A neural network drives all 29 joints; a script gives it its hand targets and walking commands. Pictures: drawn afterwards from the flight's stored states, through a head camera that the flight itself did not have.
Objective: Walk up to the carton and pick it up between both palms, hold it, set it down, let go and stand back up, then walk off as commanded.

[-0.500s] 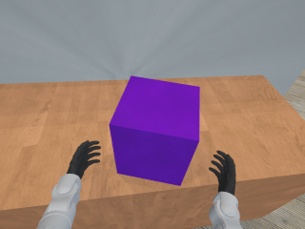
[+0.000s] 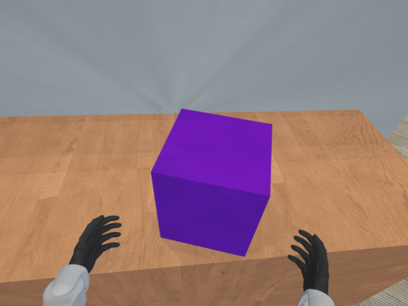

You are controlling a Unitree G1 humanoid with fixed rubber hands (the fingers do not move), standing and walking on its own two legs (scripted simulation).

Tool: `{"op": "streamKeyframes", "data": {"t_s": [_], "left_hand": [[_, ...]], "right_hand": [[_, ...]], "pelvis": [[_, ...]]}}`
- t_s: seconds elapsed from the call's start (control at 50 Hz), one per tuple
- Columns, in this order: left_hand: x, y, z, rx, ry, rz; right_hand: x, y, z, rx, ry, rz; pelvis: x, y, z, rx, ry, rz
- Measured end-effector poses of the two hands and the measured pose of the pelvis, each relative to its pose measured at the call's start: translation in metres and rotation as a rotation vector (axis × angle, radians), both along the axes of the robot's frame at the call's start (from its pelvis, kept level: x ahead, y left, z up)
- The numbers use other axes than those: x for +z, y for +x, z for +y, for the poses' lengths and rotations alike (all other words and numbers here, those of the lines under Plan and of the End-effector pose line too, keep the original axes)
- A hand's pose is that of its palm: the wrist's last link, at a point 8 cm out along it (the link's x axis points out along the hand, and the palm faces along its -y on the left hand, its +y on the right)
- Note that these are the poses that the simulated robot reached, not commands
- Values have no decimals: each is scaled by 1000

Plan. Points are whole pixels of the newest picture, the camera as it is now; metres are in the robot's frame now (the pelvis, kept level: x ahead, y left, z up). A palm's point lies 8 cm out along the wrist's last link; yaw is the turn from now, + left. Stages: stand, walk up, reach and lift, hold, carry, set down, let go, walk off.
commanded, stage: set down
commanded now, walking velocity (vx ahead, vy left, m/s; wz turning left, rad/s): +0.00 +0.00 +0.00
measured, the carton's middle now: (213, 183) +0.39 -0.02 +0.01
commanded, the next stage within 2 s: none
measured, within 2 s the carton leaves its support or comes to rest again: neither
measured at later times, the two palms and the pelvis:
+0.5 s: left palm (78, 270) +0.21 +0.24 -0.02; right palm (307, 277) +0.18 -0.19 -0.01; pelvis +0.01 +0.00 +0.00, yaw +0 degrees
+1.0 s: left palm (82, 269) +0.22 +0.24 -0.03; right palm (311, 283) +0.18 -0.20 -0.03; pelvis +0.02 -0.01 +0.00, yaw +0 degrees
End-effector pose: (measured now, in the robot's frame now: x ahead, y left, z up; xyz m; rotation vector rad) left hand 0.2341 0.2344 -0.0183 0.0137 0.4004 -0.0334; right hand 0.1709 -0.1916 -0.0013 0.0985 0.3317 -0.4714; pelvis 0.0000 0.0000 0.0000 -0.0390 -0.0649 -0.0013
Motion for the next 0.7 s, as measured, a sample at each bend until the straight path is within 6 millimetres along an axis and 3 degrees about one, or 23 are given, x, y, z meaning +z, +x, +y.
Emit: {"op": "streamKeyframes", "data": {"t_s": [0.18, 0.48, 0.7], "left_hand": [[-5, -27, 7, 36, 19, 26], [-3, -23, 7, 48, 44, 60], [-4, -14, 1, 46, 57, 105]], "right_hand": [[0, -6, 4, 64, -8, 12], [-6, 8, 7, 134, -9, 58], [-11, 17, -4, 155, -21, 71]], "pelvis": [[0, 2, 0, 0, 0, 1], [0, 8, -2, -1, 0, 7], [2, 20, -8, -2, 8, 18]]}}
